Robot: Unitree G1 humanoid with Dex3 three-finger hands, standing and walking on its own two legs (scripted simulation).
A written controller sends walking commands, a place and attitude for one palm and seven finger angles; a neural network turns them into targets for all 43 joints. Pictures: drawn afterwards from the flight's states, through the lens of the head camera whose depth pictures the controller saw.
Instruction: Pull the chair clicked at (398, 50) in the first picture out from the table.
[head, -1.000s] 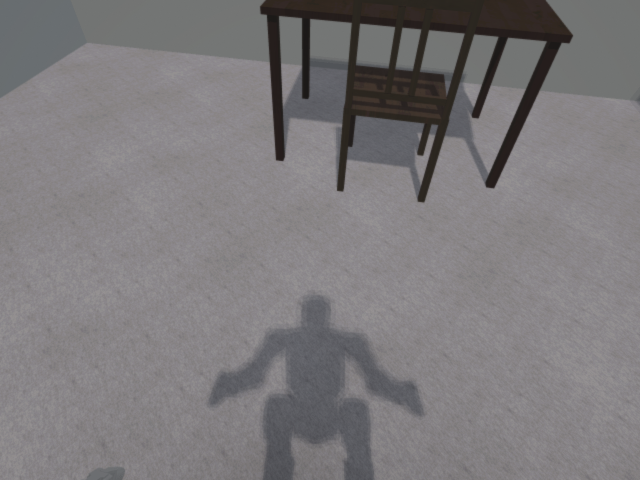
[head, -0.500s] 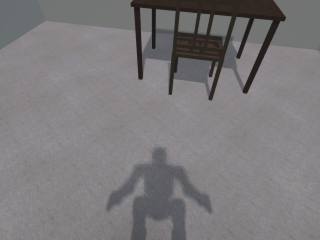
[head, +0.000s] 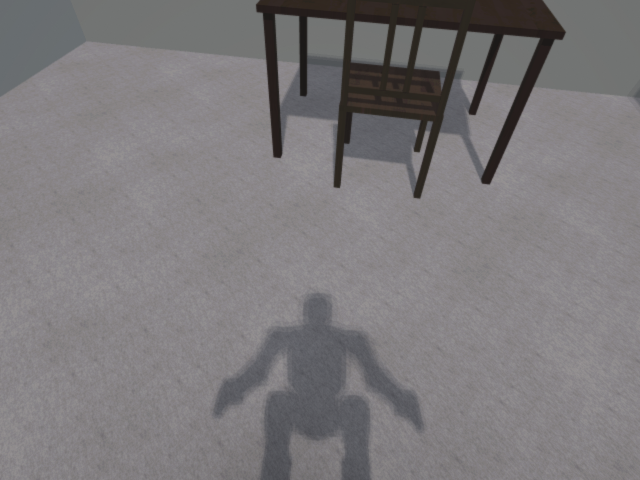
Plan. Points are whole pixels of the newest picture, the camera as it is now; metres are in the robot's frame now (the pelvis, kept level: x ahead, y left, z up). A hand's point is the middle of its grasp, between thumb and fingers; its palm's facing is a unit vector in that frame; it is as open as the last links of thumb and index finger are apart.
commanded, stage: look at it before walking up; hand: left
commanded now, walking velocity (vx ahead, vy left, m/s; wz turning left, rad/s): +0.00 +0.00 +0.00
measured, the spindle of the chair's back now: (388, 49) +1.56 -0.18 -0.09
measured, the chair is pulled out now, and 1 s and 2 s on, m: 0.00 0.00 0.00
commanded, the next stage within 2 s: walk to a spot facing it in 0.44 s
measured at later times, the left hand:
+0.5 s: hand out of the picture +0.08 +0.25 -0.16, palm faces -0.02 -0.95 -0.32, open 7.4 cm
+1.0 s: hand out of the picture +0.10 +0.15 -0.19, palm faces -0.09 -0.98 -0.20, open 7.4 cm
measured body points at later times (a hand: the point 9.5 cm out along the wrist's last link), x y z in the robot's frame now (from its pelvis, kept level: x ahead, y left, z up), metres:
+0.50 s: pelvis +0.01 +0.00 +0.00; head +0.01 +0.00 +0.45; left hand +0.08 +0.29 -0.13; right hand +0.09 -0.30 -0.13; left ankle +0.00 +0.13 -0.74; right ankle +0.01 -0.12 -0.74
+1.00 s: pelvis +0.09 -0.03 -0.02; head +0.10 -0.04 +0.43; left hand +0.11 +0.21 -0.17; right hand +0.04 -0.28 -0.18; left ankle +0.04 +0.10 -0.68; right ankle +0.04 -0.11 -0.74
